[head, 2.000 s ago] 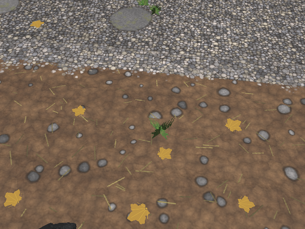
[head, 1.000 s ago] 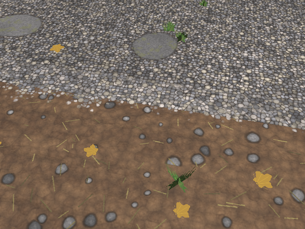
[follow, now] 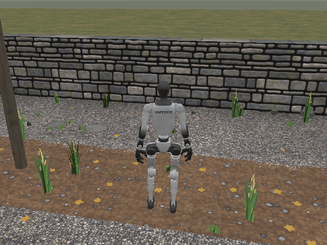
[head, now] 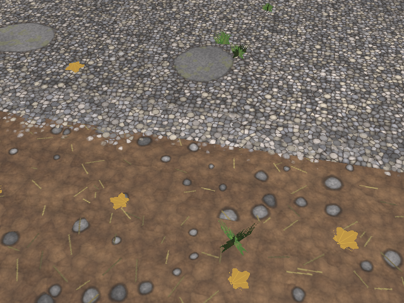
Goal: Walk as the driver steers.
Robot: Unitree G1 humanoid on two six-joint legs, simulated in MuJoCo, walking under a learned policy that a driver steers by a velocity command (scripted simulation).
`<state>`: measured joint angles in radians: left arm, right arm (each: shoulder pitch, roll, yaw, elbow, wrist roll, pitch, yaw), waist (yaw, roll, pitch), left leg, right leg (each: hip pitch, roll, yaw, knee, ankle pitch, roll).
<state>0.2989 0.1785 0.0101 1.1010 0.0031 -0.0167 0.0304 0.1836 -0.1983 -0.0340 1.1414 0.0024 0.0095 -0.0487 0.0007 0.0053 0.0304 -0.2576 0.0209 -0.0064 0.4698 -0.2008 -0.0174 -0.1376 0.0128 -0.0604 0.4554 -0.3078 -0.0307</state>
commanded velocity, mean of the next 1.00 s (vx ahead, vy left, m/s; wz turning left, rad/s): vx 0.23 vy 0.00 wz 0.00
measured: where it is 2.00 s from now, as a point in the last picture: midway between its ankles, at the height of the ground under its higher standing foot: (200, 212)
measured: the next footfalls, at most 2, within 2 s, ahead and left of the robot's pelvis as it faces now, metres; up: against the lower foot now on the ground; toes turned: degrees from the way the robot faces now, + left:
left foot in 0.64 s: +0.15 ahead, +0.16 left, +0.00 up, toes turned +4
right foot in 1.16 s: +0.53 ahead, -0.07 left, +0.00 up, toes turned -3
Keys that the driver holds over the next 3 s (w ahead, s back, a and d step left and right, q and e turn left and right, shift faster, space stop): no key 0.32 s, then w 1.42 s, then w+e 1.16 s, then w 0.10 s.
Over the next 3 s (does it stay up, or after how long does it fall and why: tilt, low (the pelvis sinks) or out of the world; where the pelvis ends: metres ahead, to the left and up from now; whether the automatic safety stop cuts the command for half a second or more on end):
stays up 1.36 -0.07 0.00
